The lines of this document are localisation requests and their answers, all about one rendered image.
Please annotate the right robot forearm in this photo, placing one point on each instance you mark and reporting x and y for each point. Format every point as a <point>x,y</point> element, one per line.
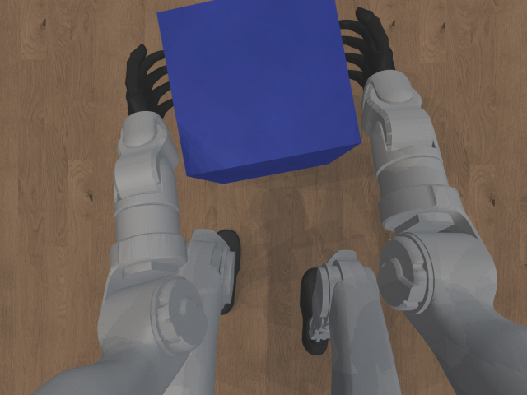
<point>415,194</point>

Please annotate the right robot thigh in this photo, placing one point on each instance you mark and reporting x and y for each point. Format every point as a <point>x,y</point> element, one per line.
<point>362,357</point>

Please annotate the right robot shin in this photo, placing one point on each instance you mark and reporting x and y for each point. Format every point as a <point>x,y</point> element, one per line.
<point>318,328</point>

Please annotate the right robot hand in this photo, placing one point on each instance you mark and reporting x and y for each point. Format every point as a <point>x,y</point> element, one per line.
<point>377,55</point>

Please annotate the left robot hand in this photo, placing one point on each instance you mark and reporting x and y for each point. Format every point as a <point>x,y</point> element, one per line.
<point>139,95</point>

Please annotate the robot left upper arm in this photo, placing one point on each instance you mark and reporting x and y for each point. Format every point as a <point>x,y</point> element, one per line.
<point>146,333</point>

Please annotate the robot right upper arm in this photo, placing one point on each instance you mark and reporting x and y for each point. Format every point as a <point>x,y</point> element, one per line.
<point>445,284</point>

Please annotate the carton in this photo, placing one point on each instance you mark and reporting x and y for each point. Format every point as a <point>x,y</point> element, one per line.
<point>259,87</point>

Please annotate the left robot forearm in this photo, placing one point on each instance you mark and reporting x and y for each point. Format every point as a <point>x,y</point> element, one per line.
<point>148,241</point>

